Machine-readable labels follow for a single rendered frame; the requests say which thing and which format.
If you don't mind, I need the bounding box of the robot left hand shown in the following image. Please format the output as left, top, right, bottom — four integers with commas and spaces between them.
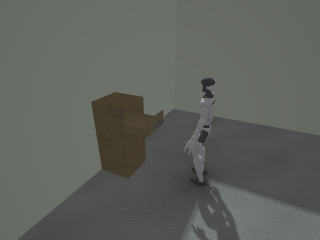
183, 140, 195, 155

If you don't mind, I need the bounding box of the cabinet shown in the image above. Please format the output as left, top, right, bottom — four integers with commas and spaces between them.
91, 92, 146, 179

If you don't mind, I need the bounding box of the robot left forearm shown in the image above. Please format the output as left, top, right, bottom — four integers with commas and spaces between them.
190, 119, 204, 142

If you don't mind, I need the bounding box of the robot torso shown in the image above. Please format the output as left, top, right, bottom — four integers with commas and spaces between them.
199, 96, 215, 136

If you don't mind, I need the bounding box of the left robot upper arm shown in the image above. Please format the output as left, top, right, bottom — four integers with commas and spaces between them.
200, 99, 209, 125

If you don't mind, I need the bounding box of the handle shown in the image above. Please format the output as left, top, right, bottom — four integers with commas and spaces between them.
153, 120, 164, 128
132, 101, 142, 108

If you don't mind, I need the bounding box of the drawer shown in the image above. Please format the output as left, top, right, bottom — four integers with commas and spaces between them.
124, 110, 164, 138

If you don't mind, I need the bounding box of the humanoid robot head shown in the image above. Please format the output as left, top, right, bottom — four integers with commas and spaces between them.
201, 77, 215, 99

